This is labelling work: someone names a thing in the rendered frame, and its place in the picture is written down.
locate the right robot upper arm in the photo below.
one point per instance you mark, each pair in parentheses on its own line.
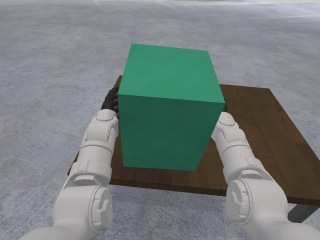
(261,209)

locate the left robot hand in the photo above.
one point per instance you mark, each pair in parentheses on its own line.
(109,102)

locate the table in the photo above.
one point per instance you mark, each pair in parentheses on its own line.
(274,140)

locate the left robot upper arm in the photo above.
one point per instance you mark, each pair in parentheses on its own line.
(80,213)

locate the carton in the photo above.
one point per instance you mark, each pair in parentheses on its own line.
(169,102)

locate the right robot hand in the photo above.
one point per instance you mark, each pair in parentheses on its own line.
(225,106)

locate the robot right forearm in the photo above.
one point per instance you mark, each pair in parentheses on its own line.
(235,152)

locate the robot left forearm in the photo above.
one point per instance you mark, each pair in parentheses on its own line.
(92,167)

